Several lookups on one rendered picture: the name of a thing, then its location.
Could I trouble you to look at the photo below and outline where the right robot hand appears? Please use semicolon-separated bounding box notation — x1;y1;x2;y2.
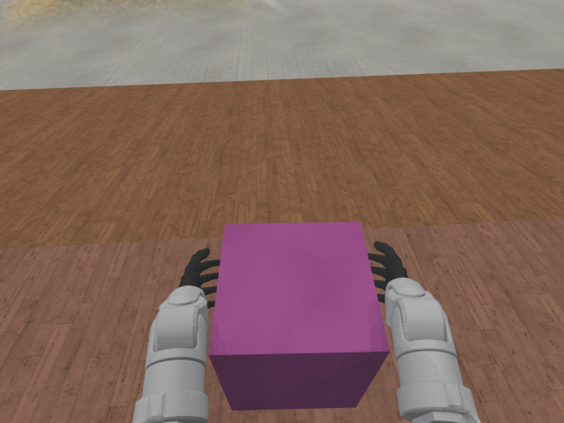
367;241;408;304

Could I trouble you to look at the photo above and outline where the carton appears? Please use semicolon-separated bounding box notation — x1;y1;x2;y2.
209;222;390;411

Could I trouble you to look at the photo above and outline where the left robot hand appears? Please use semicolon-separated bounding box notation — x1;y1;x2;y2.
179;248;220;308

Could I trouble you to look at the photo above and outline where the left robot forearm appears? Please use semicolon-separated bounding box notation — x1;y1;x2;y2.
132;286;209;423

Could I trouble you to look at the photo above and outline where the right robot forearm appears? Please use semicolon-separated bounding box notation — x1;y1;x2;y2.
385;278;481;423

